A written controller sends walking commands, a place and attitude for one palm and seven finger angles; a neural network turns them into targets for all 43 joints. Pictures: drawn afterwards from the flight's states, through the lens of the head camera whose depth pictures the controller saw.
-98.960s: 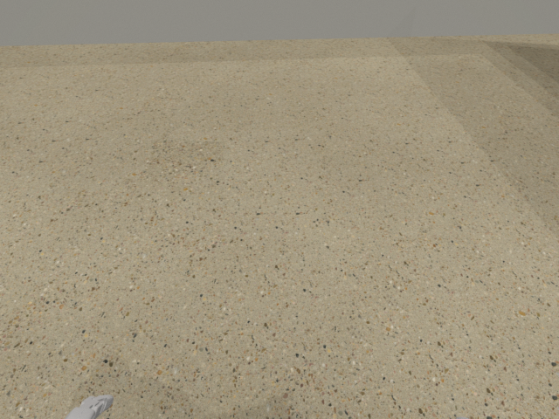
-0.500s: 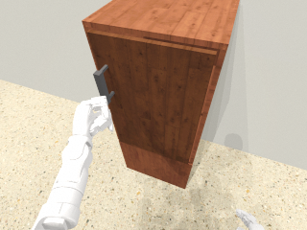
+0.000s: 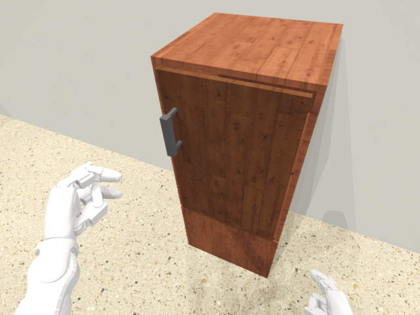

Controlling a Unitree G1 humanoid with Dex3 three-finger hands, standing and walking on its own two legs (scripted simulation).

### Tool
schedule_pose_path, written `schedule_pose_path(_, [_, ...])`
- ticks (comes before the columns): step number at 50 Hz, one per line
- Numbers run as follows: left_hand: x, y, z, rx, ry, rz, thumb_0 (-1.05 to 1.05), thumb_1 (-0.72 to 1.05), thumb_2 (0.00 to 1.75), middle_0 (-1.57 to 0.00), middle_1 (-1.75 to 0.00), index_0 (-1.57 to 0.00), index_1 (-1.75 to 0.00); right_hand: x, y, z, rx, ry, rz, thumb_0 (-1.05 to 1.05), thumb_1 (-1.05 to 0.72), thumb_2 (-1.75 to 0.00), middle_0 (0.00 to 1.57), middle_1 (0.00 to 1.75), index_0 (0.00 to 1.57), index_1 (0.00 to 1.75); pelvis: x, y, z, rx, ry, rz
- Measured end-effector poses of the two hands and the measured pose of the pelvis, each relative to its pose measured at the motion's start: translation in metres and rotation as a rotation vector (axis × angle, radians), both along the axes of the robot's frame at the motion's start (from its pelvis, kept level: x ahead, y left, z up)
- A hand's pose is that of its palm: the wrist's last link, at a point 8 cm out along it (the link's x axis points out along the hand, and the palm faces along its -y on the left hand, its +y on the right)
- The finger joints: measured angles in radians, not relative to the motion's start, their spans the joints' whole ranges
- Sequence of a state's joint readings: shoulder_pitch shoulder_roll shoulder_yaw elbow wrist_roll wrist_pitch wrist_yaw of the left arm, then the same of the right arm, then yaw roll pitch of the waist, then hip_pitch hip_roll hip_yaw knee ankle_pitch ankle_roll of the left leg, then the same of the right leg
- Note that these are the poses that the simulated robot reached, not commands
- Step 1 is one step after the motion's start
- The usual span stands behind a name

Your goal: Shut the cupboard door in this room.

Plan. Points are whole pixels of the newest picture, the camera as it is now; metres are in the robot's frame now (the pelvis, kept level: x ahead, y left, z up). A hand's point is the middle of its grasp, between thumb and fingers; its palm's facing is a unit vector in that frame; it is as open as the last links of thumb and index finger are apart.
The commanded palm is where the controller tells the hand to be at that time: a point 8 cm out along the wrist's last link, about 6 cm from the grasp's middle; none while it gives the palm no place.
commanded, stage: draw the hand back to the body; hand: left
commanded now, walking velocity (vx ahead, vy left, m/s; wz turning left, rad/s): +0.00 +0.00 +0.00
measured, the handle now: (172, 132) +0.57 +0.17 +0.03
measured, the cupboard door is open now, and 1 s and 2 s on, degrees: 0 0 0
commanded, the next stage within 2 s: step back with the hand held close in 0.66 s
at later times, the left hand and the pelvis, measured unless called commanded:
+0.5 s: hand (43, 230) +0.19 +0.27 +0.15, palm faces +0.51 -0.78 -0.37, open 7.2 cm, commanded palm +0.14 +0.30 +0.17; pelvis +0.01 +0.00 +0.00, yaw +1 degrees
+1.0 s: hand (59, 219) +0.21 +0.26 +0.15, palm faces +0.40 -0.79 -0.46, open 7.4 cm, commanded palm +0.15 +0.30 +0.17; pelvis +0.01 +0.00 +0.00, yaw +0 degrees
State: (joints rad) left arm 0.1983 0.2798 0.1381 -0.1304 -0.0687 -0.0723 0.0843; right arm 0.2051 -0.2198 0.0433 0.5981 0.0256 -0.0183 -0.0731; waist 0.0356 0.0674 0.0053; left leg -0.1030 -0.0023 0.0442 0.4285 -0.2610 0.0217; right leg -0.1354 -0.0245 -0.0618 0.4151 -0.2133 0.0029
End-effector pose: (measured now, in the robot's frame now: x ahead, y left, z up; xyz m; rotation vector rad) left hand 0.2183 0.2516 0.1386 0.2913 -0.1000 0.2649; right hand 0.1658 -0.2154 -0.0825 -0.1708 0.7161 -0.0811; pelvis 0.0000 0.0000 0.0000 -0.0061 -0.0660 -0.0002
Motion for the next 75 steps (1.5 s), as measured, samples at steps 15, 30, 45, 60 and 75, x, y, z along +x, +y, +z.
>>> schedule_pose_path(15, [-0.069,0.05,0.037,0.167,-0.048,0.204,0.01,0.9,0.9,-0.41,-0.52,-0.41,-0.53,0.017,0.0,0.005,-0.005,-0.048,0.02,0.02,-0.91,-0.9,0.21,0.3,0.2,0.3,0.009,0.001,0.0,-0.006,-0.008,0.005])
schedule_pose_path(30, [-0.063,0.038,0.028,0.133,-0.032,0.216,0.01,0.9,0.9,-0.22,-0.31,-0.22,-0.32,0.023,-0.007,0.004,-0.021,-0.058,0.031,0.02,-0.91,-0.9,0.21,0.3,0.2,0.3,0.011,-0.007,0.0,-0.001,0.003,0.012])
schedule_pose_path(45, [-0.05,0.039,0.036,0.212,-0.035,0.195,0.01,0.89,0.9,-0.21,-0.3,-0.21,-0.3,0.016,-0.026,-0.003,-0.024,-0.009,-0.024,0.02,-0.91,-0.9,0.21,0.3,0.2,0.3,0.014,-0.011,-0.002,-0.014,0.055,0.003])
schedule_pose_path(60, [-0.066,0.057,0.042,0.3,-0.072,0.091,0.01,0.89,0.9,-0.21,-0.3,-0.21,-0.3,-0.021,-0.023,0.008,-0.085,0.007,-0.131,0.02,-0.91,-0.9,0.2,0.3,0.2,0.3,-0.017,0.012,-0.009,0.001,0.079,-0.028])
schedule_pose_path(75, [-0.148,0.066,0.027,0.284,-0.188,0.191,0.01,0.89,0.9,-0.21,-0.3,-0.21,-0.3,-0.095,-0.01,-0.009,-0.102,0.008,-0.05,0.02,-0.9,-0.9,0.21,0.3,0.2,0.3,-0.079,0.009,-0.026,-0.018,0.034,0.034])
